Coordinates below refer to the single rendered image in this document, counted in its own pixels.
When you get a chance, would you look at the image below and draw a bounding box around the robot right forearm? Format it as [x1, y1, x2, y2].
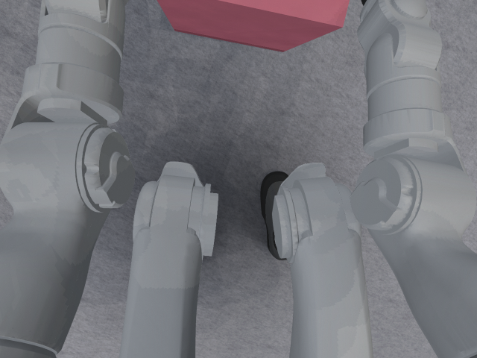
[357, 0, 469, 177]

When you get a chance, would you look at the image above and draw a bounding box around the right robot thigh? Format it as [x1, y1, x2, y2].
[272, 177, 373, 358]

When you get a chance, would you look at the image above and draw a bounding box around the carton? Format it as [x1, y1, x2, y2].
[157, 0, 350, 52]

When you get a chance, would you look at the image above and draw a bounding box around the right robot foot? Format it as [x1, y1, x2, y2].
[260, 172, 288, 260]

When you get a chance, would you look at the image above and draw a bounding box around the right robot upper arm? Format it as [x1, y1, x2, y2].
[350, 154, 477, 358]

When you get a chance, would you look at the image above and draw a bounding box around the robot left forearm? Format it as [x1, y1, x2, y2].
[0, 0, 129, 188]

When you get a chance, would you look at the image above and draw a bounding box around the left robot upper arm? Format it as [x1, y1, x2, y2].
[0, 122, 136, 358]

